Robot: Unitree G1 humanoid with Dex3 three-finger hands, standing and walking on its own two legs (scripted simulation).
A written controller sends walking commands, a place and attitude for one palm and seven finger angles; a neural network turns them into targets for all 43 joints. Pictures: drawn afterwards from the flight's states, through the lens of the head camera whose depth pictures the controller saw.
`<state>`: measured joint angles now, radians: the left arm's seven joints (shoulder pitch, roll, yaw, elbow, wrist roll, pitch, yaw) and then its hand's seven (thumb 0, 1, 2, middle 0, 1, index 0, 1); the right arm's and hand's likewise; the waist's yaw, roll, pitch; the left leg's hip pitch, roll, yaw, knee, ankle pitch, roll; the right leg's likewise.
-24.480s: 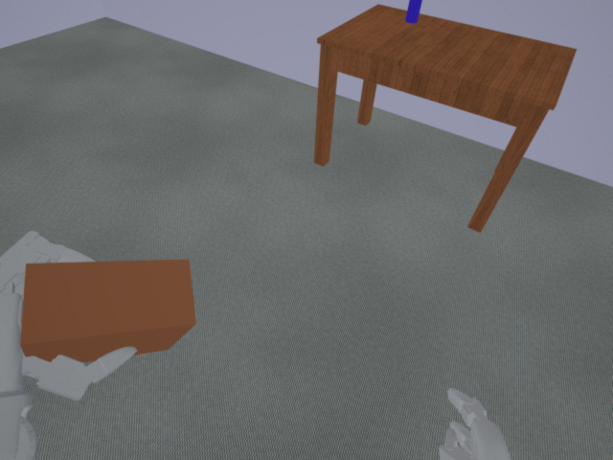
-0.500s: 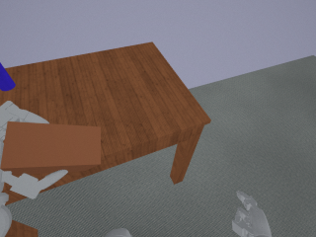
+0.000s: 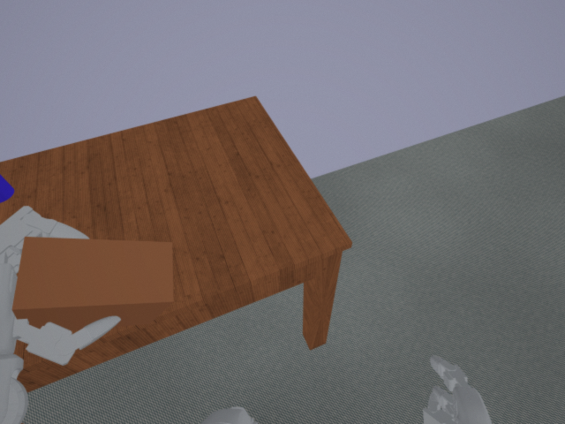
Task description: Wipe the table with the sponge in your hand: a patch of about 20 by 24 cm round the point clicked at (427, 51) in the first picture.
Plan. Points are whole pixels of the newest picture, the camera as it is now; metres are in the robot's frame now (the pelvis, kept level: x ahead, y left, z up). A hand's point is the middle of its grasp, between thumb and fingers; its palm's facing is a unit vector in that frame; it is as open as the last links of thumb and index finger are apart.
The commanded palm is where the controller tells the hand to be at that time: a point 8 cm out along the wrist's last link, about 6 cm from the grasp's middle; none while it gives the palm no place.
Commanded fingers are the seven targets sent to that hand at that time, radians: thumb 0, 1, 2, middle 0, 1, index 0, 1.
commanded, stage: shuffle to correct the standing spot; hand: left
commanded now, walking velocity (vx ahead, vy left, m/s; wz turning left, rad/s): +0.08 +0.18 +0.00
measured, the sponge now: (120, 287) +0.23 +0.20 +0.13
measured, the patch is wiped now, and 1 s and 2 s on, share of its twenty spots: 0.00 0.00 0.00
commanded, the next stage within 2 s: come to a stop and stand still in 0.28 s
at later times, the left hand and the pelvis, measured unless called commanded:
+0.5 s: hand out of the picture +0.22 +0.32 +0.16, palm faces +0.34 -0.83 -0.44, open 10.8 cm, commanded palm +0.17 +0.36 +0.17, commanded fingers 0.00 0.10 1.30 -1.20 -1.60 -1.20 -1.60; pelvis +0.01 +0.08 -0.02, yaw -1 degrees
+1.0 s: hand out of the picture +0.15 +0.35 +0.16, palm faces +0.39 -0.84 -0.38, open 10.8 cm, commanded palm +0.10 +0.38 +0.17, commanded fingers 0.00 0.10 1.30 -1.20 -1.60 -1.20 -1.60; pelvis -0.06 +0.10 +0.00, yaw +0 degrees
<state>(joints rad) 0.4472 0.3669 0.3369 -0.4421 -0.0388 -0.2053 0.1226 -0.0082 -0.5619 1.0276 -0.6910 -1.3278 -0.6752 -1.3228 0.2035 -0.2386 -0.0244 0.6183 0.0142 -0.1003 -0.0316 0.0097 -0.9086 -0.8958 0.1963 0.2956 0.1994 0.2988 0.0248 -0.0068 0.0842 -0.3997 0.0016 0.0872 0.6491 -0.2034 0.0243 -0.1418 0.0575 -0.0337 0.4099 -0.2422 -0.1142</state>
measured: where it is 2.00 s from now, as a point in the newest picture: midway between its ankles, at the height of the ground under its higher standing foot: outside the picture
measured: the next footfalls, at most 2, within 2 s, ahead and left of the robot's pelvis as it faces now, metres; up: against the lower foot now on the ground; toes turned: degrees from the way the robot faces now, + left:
left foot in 0.12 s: +0.10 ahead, +0.13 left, +0.00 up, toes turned +2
right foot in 0.74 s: +0.01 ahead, +0.00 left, +0.01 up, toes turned +1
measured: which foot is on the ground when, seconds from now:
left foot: up 0.00-0.10, down 0.12-1.00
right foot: down 0.00-0.44, up 0.46-0.72, down 0.74-1.00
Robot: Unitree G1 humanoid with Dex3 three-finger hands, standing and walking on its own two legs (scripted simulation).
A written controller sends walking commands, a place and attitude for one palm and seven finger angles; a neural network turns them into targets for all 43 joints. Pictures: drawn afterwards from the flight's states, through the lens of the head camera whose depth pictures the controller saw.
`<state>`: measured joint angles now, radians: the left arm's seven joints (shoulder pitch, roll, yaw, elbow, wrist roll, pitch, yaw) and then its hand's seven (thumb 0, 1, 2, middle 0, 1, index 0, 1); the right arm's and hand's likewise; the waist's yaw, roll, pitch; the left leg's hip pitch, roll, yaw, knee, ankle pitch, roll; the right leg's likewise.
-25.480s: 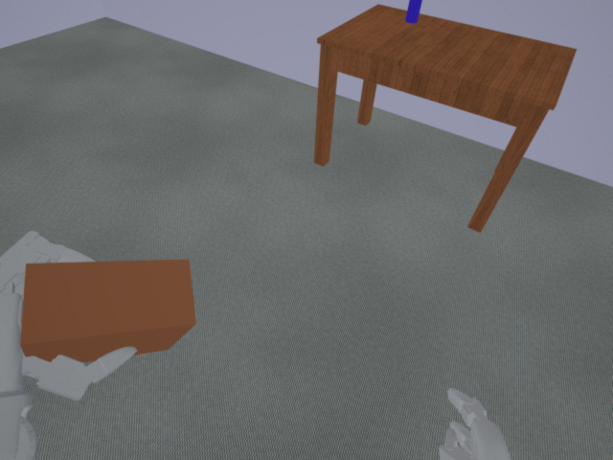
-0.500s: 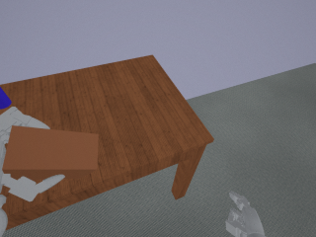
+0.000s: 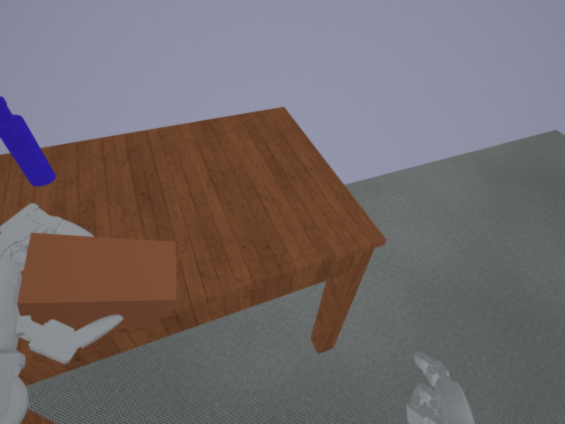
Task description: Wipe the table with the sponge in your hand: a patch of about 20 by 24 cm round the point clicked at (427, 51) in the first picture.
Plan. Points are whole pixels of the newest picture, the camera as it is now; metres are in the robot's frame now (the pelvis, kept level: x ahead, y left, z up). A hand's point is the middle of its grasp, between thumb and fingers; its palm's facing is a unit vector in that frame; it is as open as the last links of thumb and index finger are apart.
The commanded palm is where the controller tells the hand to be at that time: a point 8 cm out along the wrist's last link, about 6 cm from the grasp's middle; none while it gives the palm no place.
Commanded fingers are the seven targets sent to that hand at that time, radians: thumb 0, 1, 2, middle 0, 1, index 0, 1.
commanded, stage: come to a stop and stand still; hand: left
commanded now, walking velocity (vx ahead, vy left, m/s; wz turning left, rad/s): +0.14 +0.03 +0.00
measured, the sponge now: (123, 288) +0.23 +0.21 +0.13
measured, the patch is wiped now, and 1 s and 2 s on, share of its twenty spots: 0.00 0.00 0.00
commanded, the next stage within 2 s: look again from close up in 1.04 s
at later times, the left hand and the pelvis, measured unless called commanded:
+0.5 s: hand (67, 314) +0.17 +0.22 +0.18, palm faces +0.34 -0.81 -0.47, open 10.8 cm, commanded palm +0.12 +0.26 +0.17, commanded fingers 0.00 0.10 1.30 -1.20 -1.60 -1.20 -1.60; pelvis -0.05 -0.01 -0.01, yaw -2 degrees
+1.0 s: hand (102, 294) +0.20 +0.21 +0.17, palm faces +0.39 -0.83 -0.40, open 10.8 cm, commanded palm +0.15 +0.24 +0.17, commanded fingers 0.00 0.10 1.30 -1.20 -1.60 -1.20 -1.60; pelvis -0.02 -0.04 +0.00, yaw -1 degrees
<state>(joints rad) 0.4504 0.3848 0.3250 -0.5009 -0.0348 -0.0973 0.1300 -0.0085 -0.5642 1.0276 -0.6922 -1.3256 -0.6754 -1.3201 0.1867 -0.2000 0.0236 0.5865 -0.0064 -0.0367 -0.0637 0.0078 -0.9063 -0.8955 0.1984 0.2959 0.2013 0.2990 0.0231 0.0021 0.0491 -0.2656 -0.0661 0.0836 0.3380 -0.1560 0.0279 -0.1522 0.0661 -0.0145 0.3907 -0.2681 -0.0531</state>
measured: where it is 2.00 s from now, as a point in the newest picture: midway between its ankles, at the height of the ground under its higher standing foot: outside the picture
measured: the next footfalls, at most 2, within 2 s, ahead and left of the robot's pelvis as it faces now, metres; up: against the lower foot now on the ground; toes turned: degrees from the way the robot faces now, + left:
left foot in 0.26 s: +0.05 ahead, +0.09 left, +0.00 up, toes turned -1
right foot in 0.54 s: +0.01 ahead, -0.13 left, +0.00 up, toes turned -3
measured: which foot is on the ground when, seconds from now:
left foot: down 0.00-0.10, up 0.12-0.24, down 0.26-1.00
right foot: down 0.00-0.26, up 0.28-0.52, down 0.54-1.00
